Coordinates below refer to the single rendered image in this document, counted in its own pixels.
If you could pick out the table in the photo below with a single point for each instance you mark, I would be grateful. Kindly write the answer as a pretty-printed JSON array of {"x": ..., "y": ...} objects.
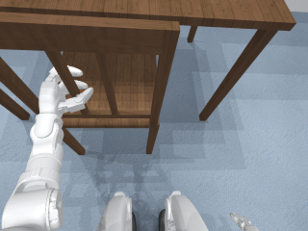
[{"x": 266, "y": 16}]

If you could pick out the robot thigh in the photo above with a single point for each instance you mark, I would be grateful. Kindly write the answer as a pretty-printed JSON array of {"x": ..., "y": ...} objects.
[
  {"x": 116, "y": 213},
  {"x": 183, "y": 214}
]

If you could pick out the robot right thigh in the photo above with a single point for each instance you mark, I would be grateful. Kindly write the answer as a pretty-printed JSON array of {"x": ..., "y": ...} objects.
[{"x": 183, "y": 214}]

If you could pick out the chair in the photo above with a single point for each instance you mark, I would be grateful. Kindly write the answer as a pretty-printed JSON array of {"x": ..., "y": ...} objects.
[{"x": 117, "y": 57}]

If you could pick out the robot left thigh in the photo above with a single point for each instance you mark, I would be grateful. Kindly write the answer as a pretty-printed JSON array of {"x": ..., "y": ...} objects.
[{"x": 116, "y": 213}]

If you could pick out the robot left upper arm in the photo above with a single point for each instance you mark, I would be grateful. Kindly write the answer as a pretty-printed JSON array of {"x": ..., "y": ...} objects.
[{"x": 38, "y": 210}]

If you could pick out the robot right hand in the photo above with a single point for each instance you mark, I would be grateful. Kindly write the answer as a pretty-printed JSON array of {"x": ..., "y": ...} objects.
[{"x": 243, "y": 222}]

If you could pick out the robot left hand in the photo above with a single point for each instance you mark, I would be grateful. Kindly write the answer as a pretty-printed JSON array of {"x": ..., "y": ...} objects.
[{"x": 52, "y": 92}]

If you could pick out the left robot forearm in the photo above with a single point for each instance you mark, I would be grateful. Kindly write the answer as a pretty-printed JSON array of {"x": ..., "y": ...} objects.
[{"x": 45, "y": 162}]

